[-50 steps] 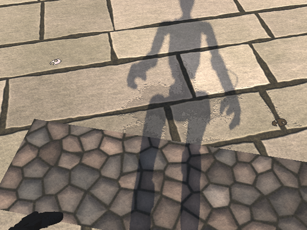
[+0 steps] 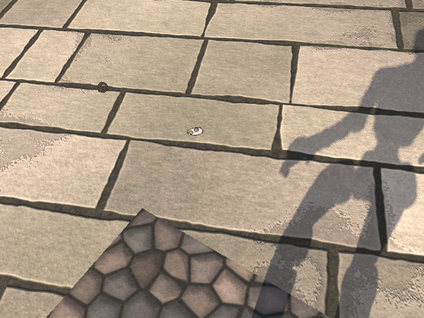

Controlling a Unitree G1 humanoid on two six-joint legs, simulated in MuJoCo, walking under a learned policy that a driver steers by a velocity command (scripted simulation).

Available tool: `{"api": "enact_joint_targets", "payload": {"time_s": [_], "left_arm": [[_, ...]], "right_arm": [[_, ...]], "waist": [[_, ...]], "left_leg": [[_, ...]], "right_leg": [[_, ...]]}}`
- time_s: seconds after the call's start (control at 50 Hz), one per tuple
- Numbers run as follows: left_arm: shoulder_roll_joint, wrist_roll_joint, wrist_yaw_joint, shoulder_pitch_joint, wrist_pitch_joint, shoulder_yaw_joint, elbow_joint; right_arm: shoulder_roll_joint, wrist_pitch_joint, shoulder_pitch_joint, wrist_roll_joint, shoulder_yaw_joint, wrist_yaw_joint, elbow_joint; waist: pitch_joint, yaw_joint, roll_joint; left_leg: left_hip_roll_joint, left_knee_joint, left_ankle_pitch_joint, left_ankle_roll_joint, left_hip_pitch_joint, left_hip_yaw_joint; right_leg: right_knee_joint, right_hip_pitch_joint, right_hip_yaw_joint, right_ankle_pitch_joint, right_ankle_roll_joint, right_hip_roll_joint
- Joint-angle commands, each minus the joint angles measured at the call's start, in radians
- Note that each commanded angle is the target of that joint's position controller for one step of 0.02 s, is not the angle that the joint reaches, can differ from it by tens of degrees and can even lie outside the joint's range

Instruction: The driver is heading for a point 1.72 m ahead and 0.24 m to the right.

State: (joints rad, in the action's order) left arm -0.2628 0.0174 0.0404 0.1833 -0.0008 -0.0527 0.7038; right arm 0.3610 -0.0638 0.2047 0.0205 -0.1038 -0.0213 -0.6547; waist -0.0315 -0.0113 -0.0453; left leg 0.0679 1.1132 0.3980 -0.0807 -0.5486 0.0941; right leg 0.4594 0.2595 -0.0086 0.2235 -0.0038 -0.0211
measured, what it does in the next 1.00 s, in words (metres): steps on the spot: left foot, then right foot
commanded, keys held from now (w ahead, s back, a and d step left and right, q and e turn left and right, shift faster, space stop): q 0.06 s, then no key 0.20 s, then e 0.74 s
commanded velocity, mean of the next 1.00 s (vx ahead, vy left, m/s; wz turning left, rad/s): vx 0.00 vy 0.00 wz -0.14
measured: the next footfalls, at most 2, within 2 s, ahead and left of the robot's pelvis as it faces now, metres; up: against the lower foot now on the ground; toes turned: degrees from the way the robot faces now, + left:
left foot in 0.24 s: +0.02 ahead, +0.15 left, +0.00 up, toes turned +6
right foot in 0.68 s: +0.01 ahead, -0.09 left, +0.00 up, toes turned -5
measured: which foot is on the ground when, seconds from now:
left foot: up 0.00-0.22, down 0.24-0.68, up 0.70-1.00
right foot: down 0.00-0.24, up 0.26-0.66, down 0.68-1.00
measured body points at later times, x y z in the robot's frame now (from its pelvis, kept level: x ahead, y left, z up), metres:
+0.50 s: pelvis +0.00 +0.04 +0.00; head +0.02 +0.05 +0.44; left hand +0.06 +0.34 -0.13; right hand +0.20 -0.18 -0.09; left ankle -0.01 +0.14 -0.74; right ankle -0.01 -0.10 -0.71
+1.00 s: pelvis -0.02 +0.00 +0.01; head +0.01 -0.04 +0.45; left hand +0.18 +0.25 -0.07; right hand +0.08 -0.32 -0.11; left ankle +0.03 +0.17 -0.68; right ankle -0.03 -0.08 -0.74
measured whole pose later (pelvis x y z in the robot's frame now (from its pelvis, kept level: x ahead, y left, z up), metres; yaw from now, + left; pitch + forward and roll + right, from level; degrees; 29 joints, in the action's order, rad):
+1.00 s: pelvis -0.02 +0.00 +0.01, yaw -13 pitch +1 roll +3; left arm -0.31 -0.01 0.03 0.20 0.02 -0.06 0.69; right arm 0.32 -0.02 0.09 0.01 -0.10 -0.04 -0.77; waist -0.06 -0.01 -0.02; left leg 0.01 0.89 0.34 -0.10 -0.46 0.10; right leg 0.42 0.22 0.12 0.21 -0.06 0.06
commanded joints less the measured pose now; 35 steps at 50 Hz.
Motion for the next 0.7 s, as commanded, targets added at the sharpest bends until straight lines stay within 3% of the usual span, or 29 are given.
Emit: {"api": "enact_joint_targets", "payload": {"time_s": [0.02, 0.08, 0.14, 0.2, 0.22, 0.24, 0.26, 0.28, 0.3, 0.34, 0.4, 0.48, 0.58, 0.62, 0.66, 0.68, 0.7], "left_arm": [[-0.16, 0.001, 0.01, -0.001, 0.002, -0.042, -0.059], [-0.198, -0.006, 0.004, -0.001, 0.011, -0.057, -0.054], [-0.218, -0.021, -0.014, -0.009, 0.011, -0.064, -0.042], [-0.209, -0.049, -0.022, -0.038, 0.008, -0.057, -0.024], [-0.18, -0.052, -0.024, 0.009, 0.002, -0.047, 0.003], [-0.119, -0.012, -0.031, 0.04, -0.007, -0.026, 0.003], [-0.069, 0.021, -0.036, 0.026, -0.015, -0.004, -0.027], [-0.129, 0.003, -0.027, -0.036, -0.01, -0.021, -0.027], [-0.149, -0.019, -0.029, -0.028, -0.003, -0.029, -0.009], [-0.148, -0.019, -0.021, 0.006, 0.015, -0.035, 0.035], [-0.138, -0.029, -0.021, 0.041, 0.024, -0.033, 0.053], [-0.142, -0.039, -0.017, 0.005, 0.031, -0.032, 0.022], [-0.128, -0.038, -0.028, 0.02, 0.041, -0.031, 0.002], [-0.124, -0.038, -0.039, 0.046, 0.042, -0.033, 0.002], [-0.132, -0.032, -0.047, 0.098, 0.039, -0.04, 0.013], [-0.199, -0.025, -0.039, 0.11, 0.036, -0.059, 0.006], [-0.326, -0.023, -0.027, 0.11, 0.028, -0.088, -0.018]], "right_arm": [[0.031, 0.009, -0.059, 0.008, -0.002, 0.004, 0.099], [0.011, 0.01, -0.084, 0.0, 0.012, 0.017, 0.123], [0.021, 0.007, -0.066, -0.005, 0.011, 0.022, 0.12], [0.014, 0.006, 0.008, -0.008, 0.008, 0.028, 0.085], [0.034, 0.007, 0.02, -0.011, 0.005, 0.025, 0.08], [0.094, 0.007, 0.042, -0.015, -0.005, 0.013, 0.087], [0.14, 0.01, -0.009, -0.035, -0.004, 0.007, 0.11], [0.058, 0.029, 0.0, -0.057, 0.016, 0.012, 0.098], [0.01, 0.046, -0.035, -0.063, 0.035, 0.016, 0.077], [0.003, 0.066, -0.1, -0.048, 0.038, 0.017, 0.054], [0.016, 0.07, -0.132, -0.048, 0.034, 0.009, 0.027], [0.062, 0.046, -0.107, -0.034, 0.012, -0.008, -0.001], [0.07, 0.033, -0.139, -0.026, 0.001, -0.014, -0.017], [0.077, 0.029, -0.16, -0.017, -0.004, -0.017, -0.022], [0.071, 0.024, -0.159, 0.002, -0.006, -0.02, -0.04], [0.038, 0.026, -0.112, -0.008, -0.002, -0.018, -0.053], [-0.015, 0.032, -0.177, -0.053, 0.017, -0.017, 0.005]], "waist": [[0.067, -0.031, 0.206], [0.092, -0.044, 0.223], [0.105, -0.037, 0.238], [0.103, 0.016, 0.218], [0.108, 0.019, 0.176], [0.171, -0.002, 0.001], [0.158, -0.022, -0.226], [0.181, 0.047, -0.144], [0.146, 0.024, -0.115], [0.098, 0.007, -0.118], [0.078, -0.009, -0.099], [0.06, 0.031, -0.085], [0.065, 0.022, -0.077], [0.08, 0.0, -0.079], [0.084, -0.035, -0.058], [0.085, -0.017, 0.098], [0.056, -0.009, 0.37]], "left_leg": [[-0.052, -0.051, -0.016, -0.035, -0.116, -0.042], [-0.084, -0.208, 0.015, -0.028, 0.003, -0.077], [-0.065, -0.356, 0.02, 0.001, 0.131, -0.12], [-0.04, -0.677, -0.19, 0.066, 0.299, -0.149], [-0.052, -0.789, -0.326, 0.097, 0.418, -0.113], [-0.21, -0.774, -0.6, 0.141, 0.602, 0.085], [-0.41, -0.732, -0.831, 0.307, 0.601, 0.281], [-0.432, -0.757, -0.725, 0.398, 0.506, 0.268], [-0.375, -0.773, -0.636, 0.365, 0.468, 0.191], [-0.307, -0.778, -0.574, 0.29, 0.437, 0.099], [-0.279, -0.764, -0.635, 0.282, 0.385, 0.012], [-0.347, -0.761, -0.575, 0.331, 0.436, 0.056], [-0.387, -0.749, -0.602, 0.332, 0.45, 0.041], [-0.38, -0.713, -0.609, 0.305, 0.446, 0.006], [-0.332, -0.619, -0.492, 0.225, 0.397, -0.062], [-0.25, -0.446, -0.295, 0.131, 0.281, -0.156], [-0.067, -0.193, 0.17, 0.016, -0.019, -0.224]], "right_leg": [[-0.119, -0.221, 0.153, -0.385, -0.204, -0.231], [-0.111, -0.211, 0.119, -0.412, -0.215, -0.256], [-0.093, -0.179, 0.106, -0.459, -0.222, -0.27], [-0.017, -0.139, 0.082, -0.435, -0.178, -0.25], [0.021, -0.071, 0.052, -0.349, -0.116, -0.221], [0.169, 0.067, -0.025, -0.093, -0.021, -0.147], [0.3, 0.241, -0.067, 0.351, 0.065, -0.045], [0.413, 0.215, 0.021, 0.42, 0.087, -0.064], [0.453, 0.196, 0.046, 0.388, 0.089, -0.074], [0.443, 0.193, 0.056, 0.29, 0.098, -0.075], [0.408, 0.113, 0.044, 0.211, 0.106, -0.05], [0.398, 0.167, 0.018, 0.256, 0.095, -0.044], [0.341, 0.137, -0.016, 0.251, 0.066, -0.042], [0.242, 0.078, -0.042, 0.188, 0.041, -0.028], [0.026, -0.038, -0.056, -0.012, -0.012, 0.003], [-0.081, -0.142, 0.106, -0.26, -0.067, -0.076], [-0.117, -0.24, 0.481, -0.587, -0.25, -0.325]]}}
